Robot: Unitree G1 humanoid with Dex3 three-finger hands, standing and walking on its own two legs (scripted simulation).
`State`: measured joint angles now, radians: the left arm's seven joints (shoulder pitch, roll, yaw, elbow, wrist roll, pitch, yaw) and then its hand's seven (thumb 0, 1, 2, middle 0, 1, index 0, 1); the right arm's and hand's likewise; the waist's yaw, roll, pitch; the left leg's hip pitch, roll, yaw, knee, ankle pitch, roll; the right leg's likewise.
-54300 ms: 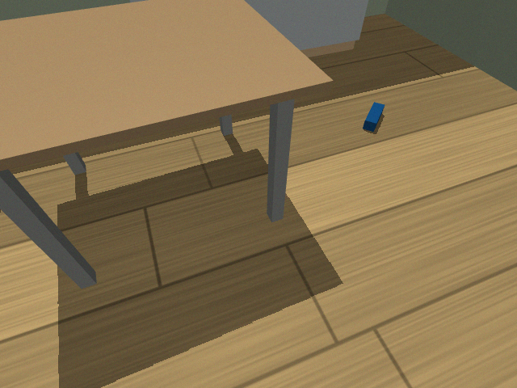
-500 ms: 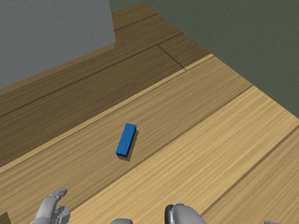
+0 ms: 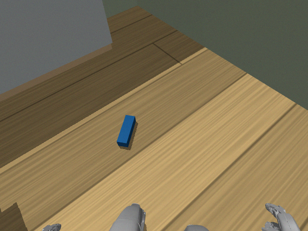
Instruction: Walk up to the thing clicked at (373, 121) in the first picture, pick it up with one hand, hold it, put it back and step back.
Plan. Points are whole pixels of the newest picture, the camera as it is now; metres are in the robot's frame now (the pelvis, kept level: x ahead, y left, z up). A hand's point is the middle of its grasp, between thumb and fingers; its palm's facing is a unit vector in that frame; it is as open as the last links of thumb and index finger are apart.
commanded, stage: step back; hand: left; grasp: from above
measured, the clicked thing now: (126, 130) +0.78 +0.28 -0.72
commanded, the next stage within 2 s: stand in 1.68 s
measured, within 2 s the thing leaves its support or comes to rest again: neither
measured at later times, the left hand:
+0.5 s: hand out of the picture -0.07 +0.24 -0.14, palm faces +0.02 -0.94 -0.35, open 7.3 cm
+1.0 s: hand out of the picture -0.18 +0.25 -0.13, palm faces +0.05 -0.91 -0.41, open 7.3 cm
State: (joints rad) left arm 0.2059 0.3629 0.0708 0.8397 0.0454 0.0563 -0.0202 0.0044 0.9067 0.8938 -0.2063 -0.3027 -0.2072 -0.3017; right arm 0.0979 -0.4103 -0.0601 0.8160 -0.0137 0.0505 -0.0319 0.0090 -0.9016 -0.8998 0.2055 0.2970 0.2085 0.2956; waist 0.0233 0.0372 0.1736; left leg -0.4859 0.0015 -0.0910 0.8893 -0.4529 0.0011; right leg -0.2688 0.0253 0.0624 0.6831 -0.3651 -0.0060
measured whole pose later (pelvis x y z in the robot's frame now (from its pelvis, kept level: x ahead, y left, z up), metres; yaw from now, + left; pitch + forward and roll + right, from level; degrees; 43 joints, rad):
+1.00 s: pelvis -0.22 -0.04 +0.01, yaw +4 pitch -2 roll +0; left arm 0.22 0.41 0.06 0.96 0.03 0.01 0.00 0.01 0.90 0.89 -0.21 -0.30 -0.21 -0.30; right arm 0.28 -0.35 -0.06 0.97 -0.04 -0.02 0.03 0.01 -0.90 -0.90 0.21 0.30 0.21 0.30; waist 0.00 -0.01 0.07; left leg -0.22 -0.04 -0.04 0.56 -0.30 0.03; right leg -0.34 -0.03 0.03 0.90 -0.51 -0.02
